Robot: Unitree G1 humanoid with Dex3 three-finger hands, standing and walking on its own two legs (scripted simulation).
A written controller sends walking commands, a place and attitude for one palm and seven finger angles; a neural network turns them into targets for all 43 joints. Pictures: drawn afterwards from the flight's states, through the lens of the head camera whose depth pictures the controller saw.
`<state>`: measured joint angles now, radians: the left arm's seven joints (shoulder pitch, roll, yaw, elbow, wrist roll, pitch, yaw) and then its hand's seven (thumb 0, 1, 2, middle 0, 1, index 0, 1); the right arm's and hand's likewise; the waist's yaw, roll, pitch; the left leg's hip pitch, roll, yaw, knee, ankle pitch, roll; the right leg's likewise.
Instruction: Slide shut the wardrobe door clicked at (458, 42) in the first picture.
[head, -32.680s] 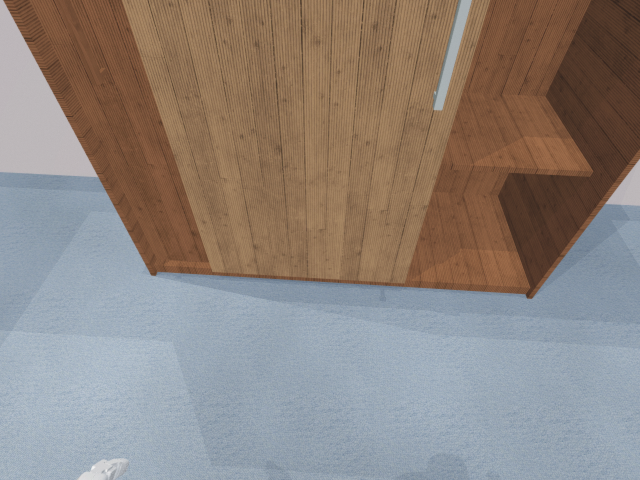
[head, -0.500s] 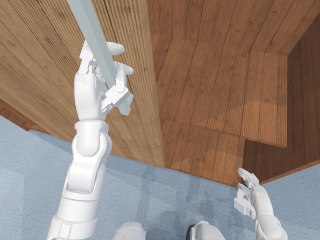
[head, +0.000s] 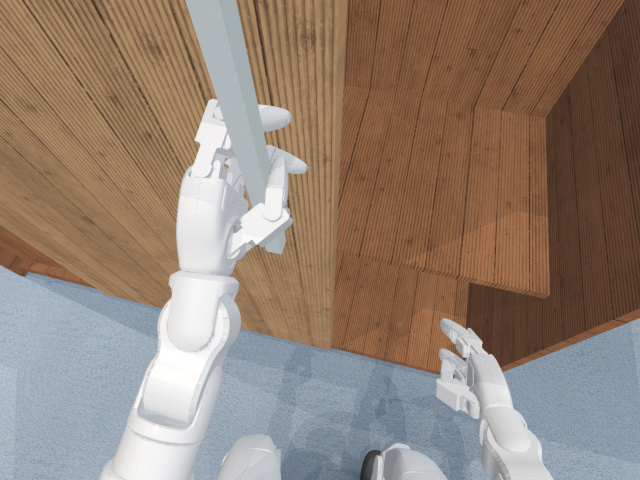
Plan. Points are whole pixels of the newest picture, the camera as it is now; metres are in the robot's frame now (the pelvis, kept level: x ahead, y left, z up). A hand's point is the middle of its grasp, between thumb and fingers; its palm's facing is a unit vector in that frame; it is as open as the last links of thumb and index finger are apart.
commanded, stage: step sideways, sliding the door along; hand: left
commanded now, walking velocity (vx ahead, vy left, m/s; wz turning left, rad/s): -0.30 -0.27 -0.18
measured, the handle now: (260, 144) +0.37 +0.12 +0.20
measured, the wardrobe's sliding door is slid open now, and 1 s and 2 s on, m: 0.38 0.35 0.35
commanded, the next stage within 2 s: stop walking and hold the door there in 0.16 s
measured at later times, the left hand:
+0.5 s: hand (301, 212) +0.32 +0.07 +0.17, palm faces +0.12 -0.97 -0.21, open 6.1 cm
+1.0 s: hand (298, 213) +0.32 +0.08 +0.17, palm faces +0.05 -0.98 -0.18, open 5.9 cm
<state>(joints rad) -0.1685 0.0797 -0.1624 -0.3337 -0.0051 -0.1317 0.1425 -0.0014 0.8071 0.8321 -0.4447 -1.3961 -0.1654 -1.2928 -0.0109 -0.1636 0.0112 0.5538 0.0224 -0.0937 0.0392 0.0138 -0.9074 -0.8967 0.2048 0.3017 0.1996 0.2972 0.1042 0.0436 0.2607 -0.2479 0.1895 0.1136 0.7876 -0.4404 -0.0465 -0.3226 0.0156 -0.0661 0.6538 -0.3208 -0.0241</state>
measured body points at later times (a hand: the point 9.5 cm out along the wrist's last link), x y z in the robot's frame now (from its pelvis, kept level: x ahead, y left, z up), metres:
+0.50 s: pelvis -0.04 -0.06 +0.02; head +0.03 -0.08 +0.46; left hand +0.31 +0.13 +0.18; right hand +0.14 -0.31 -0.08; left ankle -0.03 +0.07 -0.70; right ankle -0.03 -0.17 -0.72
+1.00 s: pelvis -0.05 -0.03 +0.02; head -0.06 -0.04 +0.47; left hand +0.31 +0.13 +0.18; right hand +0.03 -0.30 -0.08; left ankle -0.03 +0.06 -0.72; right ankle -0.03 -0.17 -0.72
